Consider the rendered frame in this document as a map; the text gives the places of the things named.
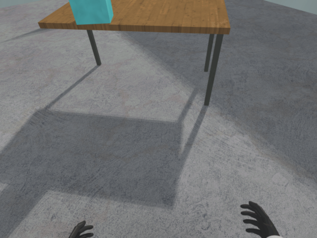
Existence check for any carton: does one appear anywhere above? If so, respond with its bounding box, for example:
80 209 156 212
69 0 113 25

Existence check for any table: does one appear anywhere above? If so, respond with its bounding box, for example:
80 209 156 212
38 0 230 106

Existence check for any left robot hand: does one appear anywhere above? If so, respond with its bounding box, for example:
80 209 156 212
69 221 94 238

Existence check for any right robot hand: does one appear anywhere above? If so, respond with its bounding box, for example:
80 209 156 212
240 201 280 238

